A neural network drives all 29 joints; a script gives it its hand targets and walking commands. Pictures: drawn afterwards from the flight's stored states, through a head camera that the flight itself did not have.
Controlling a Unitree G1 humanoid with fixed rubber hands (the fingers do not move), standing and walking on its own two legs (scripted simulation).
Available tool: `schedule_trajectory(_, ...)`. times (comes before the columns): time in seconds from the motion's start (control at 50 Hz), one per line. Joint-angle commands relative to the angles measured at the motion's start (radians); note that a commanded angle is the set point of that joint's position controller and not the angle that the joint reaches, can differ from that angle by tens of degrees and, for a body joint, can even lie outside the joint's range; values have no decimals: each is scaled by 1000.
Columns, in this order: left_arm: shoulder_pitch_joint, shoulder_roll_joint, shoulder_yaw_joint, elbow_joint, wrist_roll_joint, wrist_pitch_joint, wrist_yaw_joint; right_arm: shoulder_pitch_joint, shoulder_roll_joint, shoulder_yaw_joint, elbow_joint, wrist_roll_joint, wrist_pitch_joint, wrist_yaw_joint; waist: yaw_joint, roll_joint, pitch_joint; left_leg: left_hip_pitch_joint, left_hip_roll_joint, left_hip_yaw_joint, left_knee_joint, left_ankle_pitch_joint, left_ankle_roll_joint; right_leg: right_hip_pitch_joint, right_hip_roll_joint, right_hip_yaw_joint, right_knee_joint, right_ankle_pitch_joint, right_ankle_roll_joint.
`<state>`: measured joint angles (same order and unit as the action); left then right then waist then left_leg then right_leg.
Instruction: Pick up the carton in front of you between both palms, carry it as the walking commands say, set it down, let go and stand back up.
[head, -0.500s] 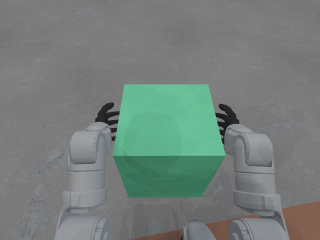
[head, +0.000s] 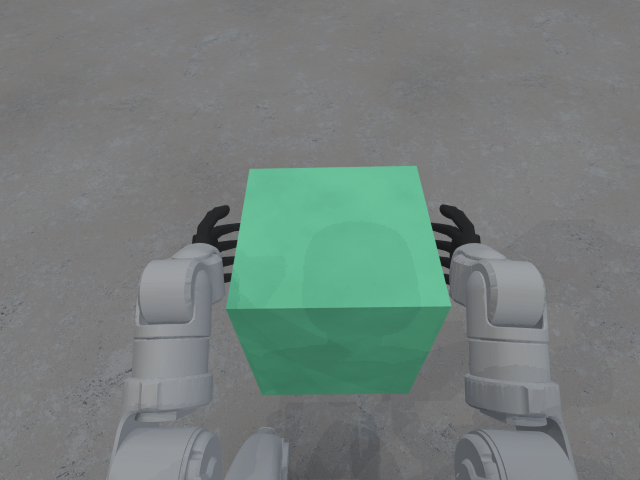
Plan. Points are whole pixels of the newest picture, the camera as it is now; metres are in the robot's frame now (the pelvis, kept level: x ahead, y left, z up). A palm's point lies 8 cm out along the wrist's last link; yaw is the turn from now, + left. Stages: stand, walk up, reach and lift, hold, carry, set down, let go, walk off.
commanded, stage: carry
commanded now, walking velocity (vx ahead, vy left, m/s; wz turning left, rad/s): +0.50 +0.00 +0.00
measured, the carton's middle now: (333, 288) +0.37 +0.02 +0.02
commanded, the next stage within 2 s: none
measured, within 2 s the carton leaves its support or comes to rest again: neither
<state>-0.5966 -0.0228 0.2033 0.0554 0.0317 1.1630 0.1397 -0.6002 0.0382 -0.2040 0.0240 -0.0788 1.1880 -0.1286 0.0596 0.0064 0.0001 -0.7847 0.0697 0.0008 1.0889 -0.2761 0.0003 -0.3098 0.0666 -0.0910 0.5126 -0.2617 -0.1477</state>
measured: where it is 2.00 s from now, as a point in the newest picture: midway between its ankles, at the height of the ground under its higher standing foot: (342, 268)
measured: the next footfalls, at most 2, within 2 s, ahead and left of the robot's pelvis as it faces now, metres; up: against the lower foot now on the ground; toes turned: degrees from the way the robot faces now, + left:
left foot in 0.22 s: +0.33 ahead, +0.11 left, +0.00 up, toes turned +4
right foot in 0.70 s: +0.57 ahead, -0.11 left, +0.00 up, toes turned -11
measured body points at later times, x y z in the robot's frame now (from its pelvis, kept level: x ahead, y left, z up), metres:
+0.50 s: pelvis +0.30 +0.04 +0.01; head +0.33 +0.05 +0.46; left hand +0.65 +0.17 +0.08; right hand +0.62 -0.14 +0.08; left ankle +0.29 +0.11 -0.74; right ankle +0.35 -0.12 -0.68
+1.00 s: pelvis +0.59 -0.01 +0.01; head +0.56 -0.02 +0.46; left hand +0.86 +0.14 +0.09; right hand +0.86 -0.16 +0.09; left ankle +0.70 +0.13 -0.70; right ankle +0.53 -0.10 -0.74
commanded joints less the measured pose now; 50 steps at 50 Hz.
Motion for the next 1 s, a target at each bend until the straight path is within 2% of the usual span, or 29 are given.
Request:
schedule_trajectory(0.0, -750, -1076, -703, -171, -475, -10, -274, -676, 1025, 676, -110, 379, -40, 178, 11, -96, -475, -104, -12, 43, -91, 93, 0, 481, -258, 266, -74, 606, -65)
schedule_trajectory(0.08, -671, -1042, -688, -88, -434, 1, -277, -626, 995, 678, -52, 366, -22, 193, 29, -107, -412, -22, -59, 98, -374, 230, 19, 504, -217, 194, -64, 735, -36)
schedule_trajectory(0.12, -643, -1041, -675, -37, -414, -1, -281, -606, 993, 668, -8, 362, -18, 206, 28, -121, -383, 98, -92, 141, -539, 297, 34, 487, -203, 148, -56, 787, -11)
schedule_trajectory(0.14, -633, -1046, -668, -13, -409, -4, -284, -602, 995, 659, 11, 361, -18, 213, 9, -136, -385, 211, -110, 158, -605, 319, 50, 455, -204, 126, -31, 854, 10)
schedule_trajectory(0.16, -641, -1056, -667, -3, -411, -8, -287, -604, 1000, 650, 26, 362, -20, 220, -31, -151, -412, 362, -126, 179, -665, 349, 63, 423, -202, 94, 43, 912, 39)
schedule_trajectory(0.18, -658, -1066, -667, 6, -413, -11, -290, -598, 1007, 639, 46, 362, -25, 227, -81, -129, -466, 574, -123, 193, -717, 395, 68, 347, -186, 32, 182, 861, 74)
schedule_trajectory(0.2, -675, -1072, -667, 14, -410, -14, -293, -591, 1009, 626, 62, 363, -30, 235, -108, -62, -528, 812, 2, 43, -661, 423, 82, 161, -162, 22, 354, 545, 103)
schedule_trajectory(0.22, -692, -1117, -666, 40, -411, -10, -295, -615, 983, 606, 74, 351, -36, 236, -90, 187, -653, 1158, 325, -381, -568, 626, 248, -190, -71, 40, 630, -34, 158)
schedule_trajectory(0.24, -678, -1106, -655, 36, -409, -11, -295, -566, 1014, 611, 106, 368, -41, 239, -122, 259, -662, 1191, 333, -581, -684, 397, 328, -365, 12, 92, 804, -284, 157)
schedule_trajectory(0.26, -701, -1135, -664, 13, -415, -16, -291, -584, 1050, 615, 62, 383, -48, 244, -116, 197, -603, 1129, 301, -514, -708, 272, 297, -435, -48, 123, 839, -242, 128)
schedule_trajectory(0.28, -716, -1144, -663, -21, -419, -22, -284, -628, 1091, 640, 19, 410, -52, 249, -109, 101, -560, 1039, 272, -444, -727, 253, 258, -427, -82, 126, 797, -185, 121)
schedule_trajectory(0.3, -709, -1162, -663, -44, -415, -25, -276, -669, 1125, 661, -29, 436, -54, 253, -93, 58, -508, 947, 250, -369, -752, 294, 220, -402, -112, 117, 724, -142, 125)
schedule_trajectory(0.32, -688, -1168, -661, -69, -406, -26, -267, -691, 1151, 678, -68, 457, -54, 257, -80, 50, -498, 887, 234, -317, -783, 264, 197, -359, -131, 114, 652, -113, 135)
schedule_trajectory(0.38, -580, -1176, -679, -124, -377, -28, -245, -639, 1168, 705, -141, 476, -48, 266, -70, 89, -499, 842, 210, -200, -832, 298, 181, -290, -136, 68, 479, -93, 164)
schedule_trajectory(0.44, -462, -1170, -719, -182, -339, -31, -234, -516, 1146, 728, -193, 458, -40, 280, -73, 108, -483, 900, 199, -135, -847, 417, 174, -312, -138, 28, 308, -20, 186)
schedule_trajectory(0.5, -357, -1144, -764, -257, -316, -29, -235, -377, 1099, 748, -257, 430, -32, 291, -78, 131, -453, 953, 166, -59, -836, 531, 141, -312, -125, -14, 172, 83, 188)
schedule_trajectory(0.6, -147, -1072, -806, -348, -287, 2, -263, -117, 1018, 758, -321, 353, -10, 299, -89, 165, -372, 978, 136, 34, -795, 635, 111, -238, -85, -81, -41, 185, 181)
schedule_trajectory(0.64, -77, -1051, -807, -366, -288, 21, -279, -28, 1010, 759, -325, 331, -1, 300, -83, 154, -353, 931, 126, 72, -712, 648, 88, -104, -64, -127, -153, 227, 173)
schedule_trajectory(0.66, -45, -1049, -802, -375, -294, 30, -287, 5, 1001, 759, -335, 329, 6, 300, -72, 121, -374, 833, 109, 114, -604, 650, 62, 79, -60, -145, -189, 233, 159)
schedule_trajectory(0.68, -32, -1029, -799, -384, -300, 39, -294, -4, 972, 766, -355, 334, 14, 300, -56, 85, -419, 675, 86, 142, -468, 538, 30, 293, -125, -77, -156, 199, 132)
schedule_trajectory(0.7, -13, -986, -784, -388, -293, 49, -296, -25, 949, 774, -376, 344, 26, 302, -38, -100, -471, 471, 31, 176, -215, 203, -6, 456, -344, 244, -169, 176, 75)
schedule_trajectory(0.72, -29, -982, -768, -363, -289, 48, -300, -67, 943, 792, -411, 358, 41, 300, -34, -312, -457, 133, -86, 127, -32, -201, -19, 642, -485, 533, -207, 186, -66)
schedule_trajectory(0.74, -18, -990, -765, -379, -299, 51, -301, -85, 940, 800, -415, 365, 46, 301, -40, -258, -426, 45, -36, 31, 103, -252, 8, 592, -502, 548, -225, 164, -91)
schedule_trajectory(0.76, -31, -1003, -771, -389, -308, 54, -302, -106, 945, 803, -422, 373, 46, 302, -41, -191, -390, 42, 1, 6, 120, -231, 21, 513, -470, 477, -235, 182, -75)
schedule_trajectory(0.78, -48, -1015, -777, -399, -314, 56, -304, -107, 962, 807, -416, 376, 45, 302, -45, -95, -369, 59, 35, -2, 83, -166, 21, 444, -450, 405, -263, 139, -48)
schedule_trajectory(0.8, -66, -1025, -783, -411, -323, 57, -304, -96, 979, 808, -409, 380, 44, 302, -48, -57, -342, 98, 61, -1, 8, -114, 14, 363, -432, 336, -304, 106, -22)
schedule_trajectory(0.84, -64, -1029, -790, -414, -332, 58, -308, -72, 992, 807, -394, 377, 42, 298, -48, -93, -327, 171, 52, 42, -127, -41, -4, 280, -388, 212, -356, 49, 2)
schedule_trajectory(0.88, -38, -1022, -792, -407, -334, 59, -313, -37, 996, 804, -378, 363, 38, 292, -49, -124, -308, 186, 47, 72, -247, 19, -23, 263, -367, 152, -387, 26, -2)
schedule_trajectory(0.98, -18, -998, -799, -422, -336, 55, -317, -5, 987, 802, -386, 348, 33, 284, -44, -138, -233, 226, 16, 152, -499, 173, -23, 274, -321, 40, -372, 173, 27)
